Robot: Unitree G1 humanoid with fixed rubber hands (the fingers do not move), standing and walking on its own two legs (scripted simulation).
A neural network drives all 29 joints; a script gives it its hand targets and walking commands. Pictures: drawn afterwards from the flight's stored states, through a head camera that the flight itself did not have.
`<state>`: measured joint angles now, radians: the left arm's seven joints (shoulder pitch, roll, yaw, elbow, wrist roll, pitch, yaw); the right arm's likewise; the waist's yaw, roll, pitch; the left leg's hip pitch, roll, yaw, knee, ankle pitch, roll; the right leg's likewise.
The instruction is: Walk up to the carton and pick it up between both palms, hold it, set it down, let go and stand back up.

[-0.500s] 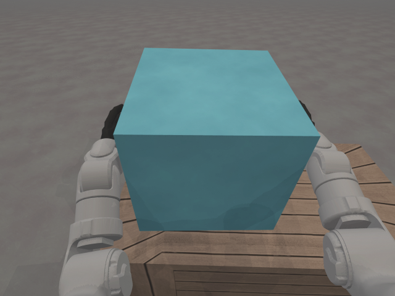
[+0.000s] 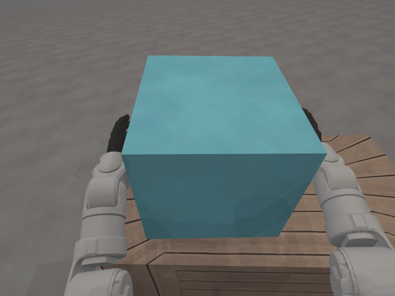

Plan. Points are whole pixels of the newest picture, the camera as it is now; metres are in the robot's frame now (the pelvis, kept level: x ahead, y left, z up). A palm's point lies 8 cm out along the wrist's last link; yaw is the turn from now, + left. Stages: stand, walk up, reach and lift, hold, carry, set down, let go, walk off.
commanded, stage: set down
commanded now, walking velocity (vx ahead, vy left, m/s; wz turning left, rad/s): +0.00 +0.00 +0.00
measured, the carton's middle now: (212, 144) +0.41 +0.00 +0.14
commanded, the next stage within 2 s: none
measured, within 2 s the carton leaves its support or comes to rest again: neither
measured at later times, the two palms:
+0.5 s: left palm (112, 176) +0.33 +0.21 +0.12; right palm (284, 142) +0.42 -0.17 +0.13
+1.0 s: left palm (132, 179) +0.35 +0.18 +0.09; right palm (294, 153) +0.43 -0.20 +0.09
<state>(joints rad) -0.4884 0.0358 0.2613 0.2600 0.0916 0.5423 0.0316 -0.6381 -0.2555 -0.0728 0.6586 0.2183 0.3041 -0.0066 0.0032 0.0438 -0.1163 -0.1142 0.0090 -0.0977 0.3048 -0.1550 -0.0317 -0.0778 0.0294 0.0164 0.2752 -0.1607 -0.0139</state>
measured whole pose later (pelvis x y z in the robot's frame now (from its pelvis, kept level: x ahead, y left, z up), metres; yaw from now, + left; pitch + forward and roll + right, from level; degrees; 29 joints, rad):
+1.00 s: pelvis +0.00 -0.02 +0.00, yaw -1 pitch +10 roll +0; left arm -0.50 -0.01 0.22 0.47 0.04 0.28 0.15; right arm -0.74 -0.33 -0.06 0.97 0.18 0.02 0.11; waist 0.13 0.02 -0.15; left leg -0.35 0.05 -0.06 0.28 -0.11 -0.06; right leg -0.35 0.05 0.01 0.30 -0.13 -0.04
